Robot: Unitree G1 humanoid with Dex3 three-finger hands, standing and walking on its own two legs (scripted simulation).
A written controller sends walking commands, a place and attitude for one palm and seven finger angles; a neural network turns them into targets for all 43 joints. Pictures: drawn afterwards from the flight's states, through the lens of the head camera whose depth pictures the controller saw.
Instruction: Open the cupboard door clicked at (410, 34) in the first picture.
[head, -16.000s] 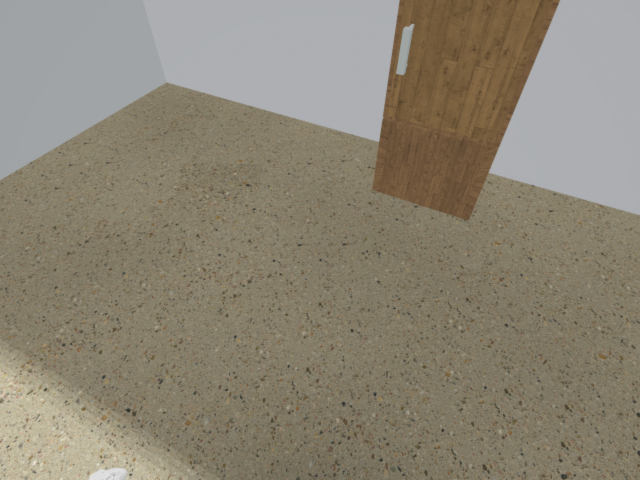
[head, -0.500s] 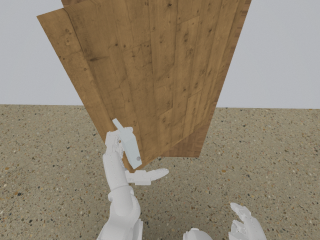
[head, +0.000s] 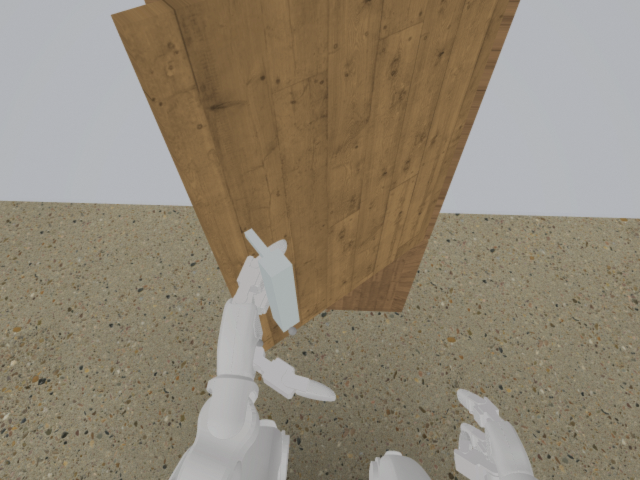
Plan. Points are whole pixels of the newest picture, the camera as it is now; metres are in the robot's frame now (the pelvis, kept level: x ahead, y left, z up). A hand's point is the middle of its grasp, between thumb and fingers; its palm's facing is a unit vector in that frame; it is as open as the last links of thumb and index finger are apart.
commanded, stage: slide the hand sideways off the handle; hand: left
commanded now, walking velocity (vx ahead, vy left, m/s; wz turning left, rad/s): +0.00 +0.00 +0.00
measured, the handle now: (270, 281) +0.35 +0.08 +0.04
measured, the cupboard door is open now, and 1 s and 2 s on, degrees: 40 41 41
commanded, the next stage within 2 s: draw the hand back to the body in 1.06 s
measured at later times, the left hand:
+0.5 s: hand (273, 356) +0.26 +0.07 +0.04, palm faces -0.07 -1.00 +0.03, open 16.2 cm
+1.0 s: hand (222, 400) +0.21 +0.12 +0.04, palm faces -0.02 -1.00 +0.00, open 16.3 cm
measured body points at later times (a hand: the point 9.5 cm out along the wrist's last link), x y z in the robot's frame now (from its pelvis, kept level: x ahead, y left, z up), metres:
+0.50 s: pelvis +0.00 +0.02 +0.00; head +0.08 +0.01 +0.44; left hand +0.25 +0.12 +0.04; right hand +0.18 -0.20 -0.10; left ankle +0.07 +0.14 -0.63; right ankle -0.02 -0.10 -0.63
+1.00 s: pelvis +0.01 +0.01 -0.01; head +0.08 +0.00 +0.43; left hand +0.20 +0.17 +0.04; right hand +0.20 -0.22 -0.09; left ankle +0.07 +0.14 -0.63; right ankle -0.02 -0.10 -0.63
